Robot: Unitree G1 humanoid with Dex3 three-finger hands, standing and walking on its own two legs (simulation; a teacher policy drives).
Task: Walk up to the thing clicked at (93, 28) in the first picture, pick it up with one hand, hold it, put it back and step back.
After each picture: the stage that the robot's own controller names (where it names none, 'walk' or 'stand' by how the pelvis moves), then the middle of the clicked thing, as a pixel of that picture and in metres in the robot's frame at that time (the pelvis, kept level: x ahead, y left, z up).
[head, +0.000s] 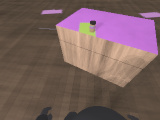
stand; (92, 26) +0.95 -0.01 +0.05
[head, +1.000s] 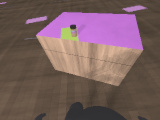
walk; (73, 31) +0.84 +0.22 +0.06
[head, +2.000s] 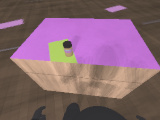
stand; (68, 49) +0.50 +0.20 +0.08
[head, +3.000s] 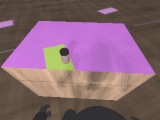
stand; (65, 56) +0.46 +0.20 +0.05
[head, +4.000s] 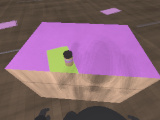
stand; (68, 58) +0.44 +0.17 +0.04
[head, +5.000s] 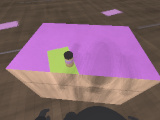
stand; (69, 59) +0.43 +0.17 +0.04
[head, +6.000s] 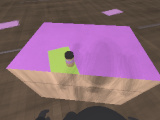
stand; (69, 59) +0.43 +0.17 +0.04
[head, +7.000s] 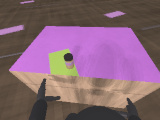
rise first; (69, 61) +0.42 +0.18 +0.05
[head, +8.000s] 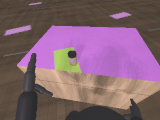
go down; (72, 58) +0.45 +0.18 +0.05
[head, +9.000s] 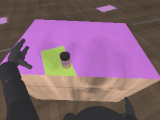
go down; (65, 60) +0.41 +0.17 +0.06
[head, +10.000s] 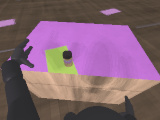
approach; (67, 59) +0.43 +0.17 +0.06
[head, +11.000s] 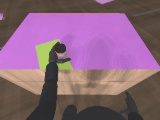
close; (61, 53) +0.44 +0.18 +0.09
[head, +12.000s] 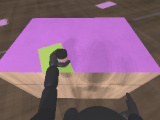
lift; (62, 58) +0.39 +0.17 +0.10
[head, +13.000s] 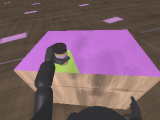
lift; (61, 54) +0.32 +0.17 +0.24
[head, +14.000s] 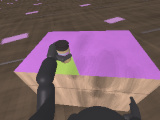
hold; (63, 52) +0.33 +0.16 +0.25
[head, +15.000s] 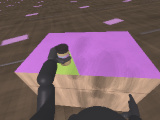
hold; (63, 55) +0.33 +0.16 +0.23
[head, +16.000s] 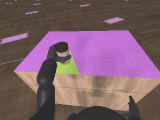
crouch; (63, 53) +0.33 +0.17 +0.24
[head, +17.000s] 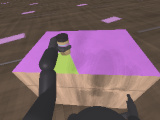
crouch; (63, 44) +0.39 +0.17 +0.26
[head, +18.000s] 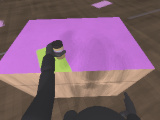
lower; (59, 50) +0.46 +0.19 +0.12
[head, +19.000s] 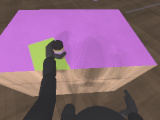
lower; (59, 50) +0.46 +0.18 +0.10
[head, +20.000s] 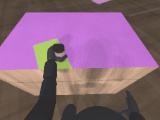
lower; (60, 53) +0.44 +0.18 +0.09
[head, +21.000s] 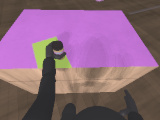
lower; (58, 50) +0.45 +0.19 +0.09
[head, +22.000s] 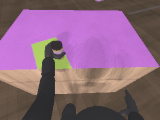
rest; (58, 50) +0.45 +0.19 +0.09
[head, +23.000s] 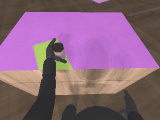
withdraw; (59, 52) +0.45 +0.19 +0.09
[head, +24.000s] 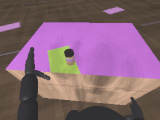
sink last; (69, 57) +0.43 +0.17 +0.07
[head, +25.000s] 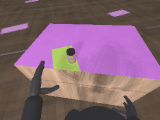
stand; (71, 56) +0.46 +0.19 +0.06
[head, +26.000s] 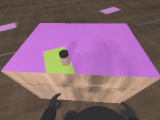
stand; (64, 58) +0.44 +0.20 +0.06
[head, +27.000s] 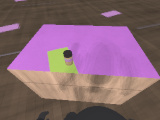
stand; (68, 58) +0.45 +0.18 +0.05
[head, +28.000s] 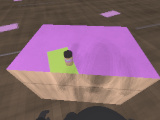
stand; (68, 58) +0.45 +0.18 +0.04
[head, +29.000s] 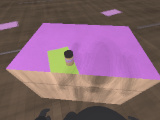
stand; (69, 58) +0.45 +0.17 +0.04
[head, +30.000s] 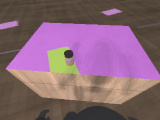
stand; (69, 58) +0.44 +0.17 +0.04
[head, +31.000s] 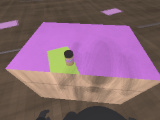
stand; (69, 58) +0.44 +0.17 +0.04
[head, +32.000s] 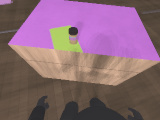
walk; (73, 36) +0.58 +0.16 +0.06
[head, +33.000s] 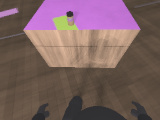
walk; (70, 18) +0.87 +0.25 +0.07
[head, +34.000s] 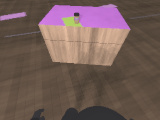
walk; (76, 18) +1.11 +0.20 +0.06
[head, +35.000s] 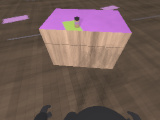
stand; (77, 22) +1.07 +0.19 +0.04
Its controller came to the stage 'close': yes
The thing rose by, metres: 0.22
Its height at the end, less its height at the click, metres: +0.00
